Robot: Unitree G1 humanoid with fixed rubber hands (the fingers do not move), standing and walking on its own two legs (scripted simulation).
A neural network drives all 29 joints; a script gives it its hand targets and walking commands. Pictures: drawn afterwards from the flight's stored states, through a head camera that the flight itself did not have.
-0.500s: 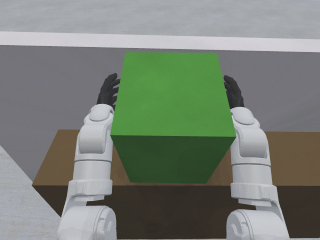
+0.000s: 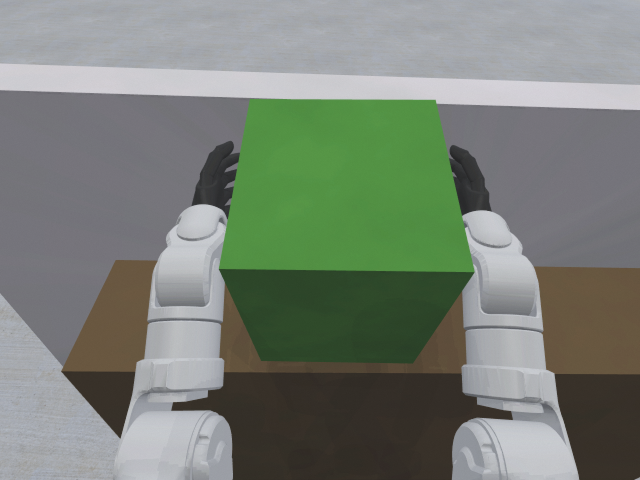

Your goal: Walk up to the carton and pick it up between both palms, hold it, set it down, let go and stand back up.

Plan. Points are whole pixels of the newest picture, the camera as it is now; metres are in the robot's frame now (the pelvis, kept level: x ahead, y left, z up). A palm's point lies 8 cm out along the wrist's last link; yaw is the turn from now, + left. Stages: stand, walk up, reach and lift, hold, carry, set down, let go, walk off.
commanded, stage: hold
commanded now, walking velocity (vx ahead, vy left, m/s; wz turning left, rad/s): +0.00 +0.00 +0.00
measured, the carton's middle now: (339, 244) +0.36 +0.00 +0.15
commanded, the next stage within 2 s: none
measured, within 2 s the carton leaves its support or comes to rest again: neither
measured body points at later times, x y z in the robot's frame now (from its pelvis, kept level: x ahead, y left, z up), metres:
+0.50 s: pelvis +0.00 +0.00 +0.00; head -0.03 +0.01 +0.45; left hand +0.38 +0.14 +0.19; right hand +0.38 -0.15 +0.20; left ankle +0.02 +0.12 -0.76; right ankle +0.02 -0.13 -0.76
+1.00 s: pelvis +0.00 +0.00 +0.00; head -0.03 +0.01 +0.45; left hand +0.38 +0.15 +0.19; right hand +0.38 -0.15 +0.19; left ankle +0.02 +0.12 -0.76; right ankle +0.02 -0.13 -0.76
